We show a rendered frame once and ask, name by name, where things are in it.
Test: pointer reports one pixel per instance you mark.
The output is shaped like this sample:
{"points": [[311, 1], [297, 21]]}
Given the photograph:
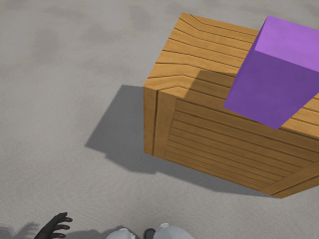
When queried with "carton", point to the carton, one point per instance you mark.
{"points": [[279, 75]]}

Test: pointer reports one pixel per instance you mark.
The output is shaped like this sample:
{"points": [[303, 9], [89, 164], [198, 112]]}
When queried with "right robot thigh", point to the right robot thigh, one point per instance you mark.
{"points": [[172, 232]]}

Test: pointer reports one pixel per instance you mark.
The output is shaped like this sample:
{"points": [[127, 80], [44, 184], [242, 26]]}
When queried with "pedestal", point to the pedestal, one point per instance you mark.
{"points": [[185, 121]]}

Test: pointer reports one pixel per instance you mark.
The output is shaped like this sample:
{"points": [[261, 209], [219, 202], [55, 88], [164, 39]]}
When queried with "robot right foot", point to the robot right foot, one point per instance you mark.
{"points": [[150, 234]]}

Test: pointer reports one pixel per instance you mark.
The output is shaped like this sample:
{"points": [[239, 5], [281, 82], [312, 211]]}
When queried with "left robot hand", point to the left robot hand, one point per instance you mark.
{"points": [[53, 225]]}

